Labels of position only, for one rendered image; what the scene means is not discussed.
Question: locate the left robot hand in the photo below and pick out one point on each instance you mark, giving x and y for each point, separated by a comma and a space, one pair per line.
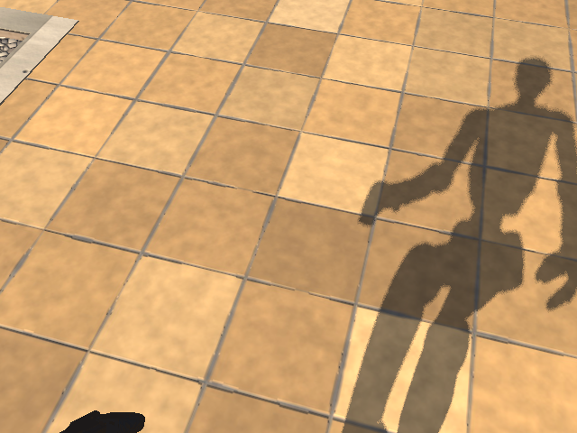
113, 422

